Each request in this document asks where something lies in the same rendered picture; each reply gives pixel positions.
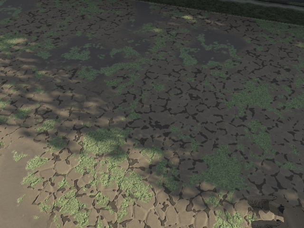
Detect right robot hand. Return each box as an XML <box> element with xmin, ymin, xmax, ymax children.
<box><xmin>247</xmin><ymin>194</ymin><xmax>304</xmax><ymax>228</ymax></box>

